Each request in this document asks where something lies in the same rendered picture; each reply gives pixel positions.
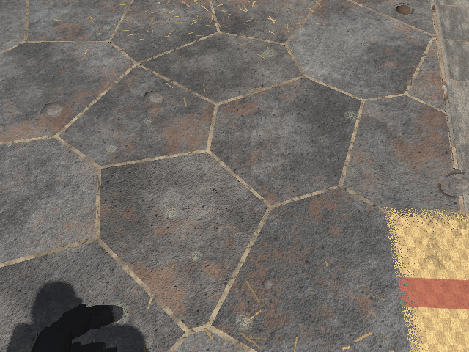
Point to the robot left hand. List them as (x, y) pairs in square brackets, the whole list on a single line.
[(74, 323)]

